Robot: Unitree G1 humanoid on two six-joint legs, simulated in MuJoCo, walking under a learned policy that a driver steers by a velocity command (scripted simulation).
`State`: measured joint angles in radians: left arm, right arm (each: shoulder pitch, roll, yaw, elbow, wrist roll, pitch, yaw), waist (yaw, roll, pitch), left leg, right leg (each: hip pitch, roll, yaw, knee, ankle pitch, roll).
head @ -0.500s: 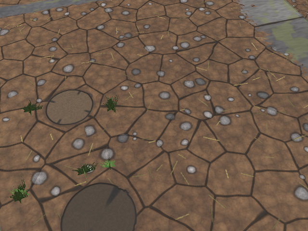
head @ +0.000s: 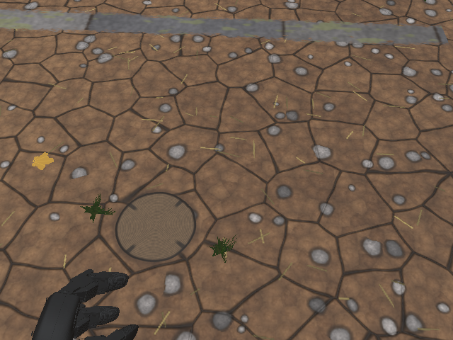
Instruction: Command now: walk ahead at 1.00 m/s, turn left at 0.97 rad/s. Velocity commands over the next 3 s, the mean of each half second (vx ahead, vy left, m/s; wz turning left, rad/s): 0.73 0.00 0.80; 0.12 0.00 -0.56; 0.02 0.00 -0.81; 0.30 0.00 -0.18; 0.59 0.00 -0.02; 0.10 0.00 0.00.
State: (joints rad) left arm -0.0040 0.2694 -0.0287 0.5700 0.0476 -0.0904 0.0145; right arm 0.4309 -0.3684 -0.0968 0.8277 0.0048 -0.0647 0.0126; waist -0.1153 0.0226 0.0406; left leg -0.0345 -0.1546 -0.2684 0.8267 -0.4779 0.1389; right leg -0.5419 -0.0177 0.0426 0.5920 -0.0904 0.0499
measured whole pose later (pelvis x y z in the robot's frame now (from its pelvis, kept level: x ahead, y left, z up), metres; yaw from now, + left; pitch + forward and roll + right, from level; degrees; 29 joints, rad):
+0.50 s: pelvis +0.38 +0.03 +0.00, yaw +23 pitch +1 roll -1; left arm 0.30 0.28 0.02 0.78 -0.04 -0.09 0.02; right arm 0.05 -0.28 -0.02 0.64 -0.02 -0.04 0.04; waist 0.06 0.01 0.11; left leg -0.50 -0.10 0.08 0.63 -0.15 0.15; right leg -0.32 -0.04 0.04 1.35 -0.52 0.05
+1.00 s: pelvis +0.55 +0.01 +0.02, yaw +3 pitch +3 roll +1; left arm 0.20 0.30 0.08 0.61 0.00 0.01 -0.02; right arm 0.06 -0.29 -0.07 0.74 -0.01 0.01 -0.02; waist 0.02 0.01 0.06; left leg -0.39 0.04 0.10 1.02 -0.54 -0.03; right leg -0.43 0.00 -0.04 0.63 -0.26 -0.06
